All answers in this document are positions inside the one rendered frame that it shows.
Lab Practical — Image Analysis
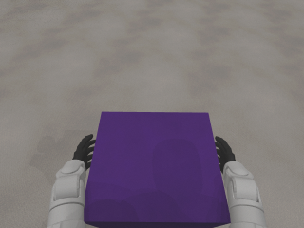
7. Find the carton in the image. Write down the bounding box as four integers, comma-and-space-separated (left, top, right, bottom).
84, 111, 231, 228

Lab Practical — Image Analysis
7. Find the robot right hand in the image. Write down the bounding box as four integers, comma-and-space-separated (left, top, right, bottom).
215, 136, 236, 174

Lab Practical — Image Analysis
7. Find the robot left hand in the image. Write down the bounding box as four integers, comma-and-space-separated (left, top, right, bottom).
73, 134, 96, 171

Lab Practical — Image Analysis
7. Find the robot left forearm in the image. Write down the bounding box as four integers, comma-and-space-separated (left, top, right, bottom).
47, 159, 86, 228

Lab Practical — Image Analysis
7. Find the robot right forearm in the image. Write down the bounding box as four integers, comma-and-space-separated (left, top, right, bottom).
222, 161, 267, 228

